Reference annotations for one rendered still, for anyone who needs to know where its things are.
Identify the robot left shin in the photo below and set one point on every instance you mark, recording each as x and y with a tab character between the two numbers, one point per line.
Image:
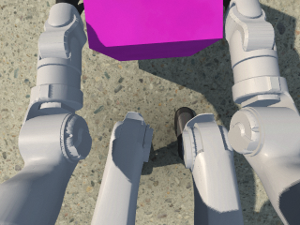
116	131

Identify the robot left hand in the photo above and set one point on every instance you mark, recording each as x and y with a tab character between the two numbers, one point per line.
79	7

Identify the robot left thigh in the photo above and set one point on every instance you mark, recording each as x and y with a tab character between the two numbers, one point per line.
118	193

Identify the robot right upper arm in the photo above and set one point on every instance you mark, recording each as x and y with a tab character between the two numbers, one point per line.
269	139

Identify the robot left upper arm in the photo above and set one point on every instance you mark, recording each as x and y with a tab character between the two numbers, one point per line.
51	147

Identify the carton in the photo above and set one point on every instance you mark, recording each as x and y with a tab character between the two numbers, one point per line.
128	30

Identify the robot right forearm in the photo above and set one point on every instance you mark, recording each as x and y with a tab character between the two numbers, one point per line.
254	57

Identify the robot left forearm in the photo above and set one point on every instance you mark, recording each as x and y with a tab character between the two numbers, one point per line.
59	64

